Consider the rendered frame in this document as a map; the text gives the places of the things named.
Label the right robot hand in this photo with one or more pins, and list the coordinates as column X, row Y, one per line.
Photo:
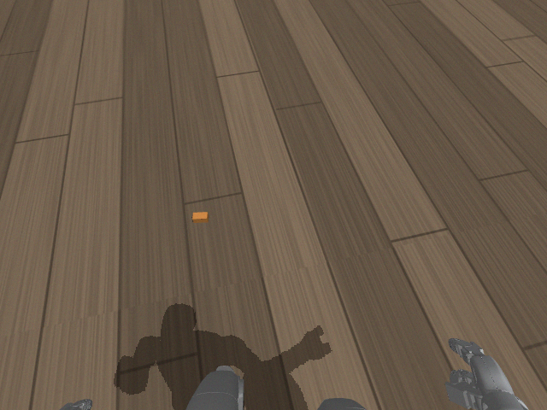
column 467, row 388

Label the small box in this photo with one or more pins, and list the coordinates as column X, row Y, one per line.
column 201, row 217

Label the right robot arm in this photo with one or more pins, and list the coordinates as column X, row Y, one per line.
column 501, row 400

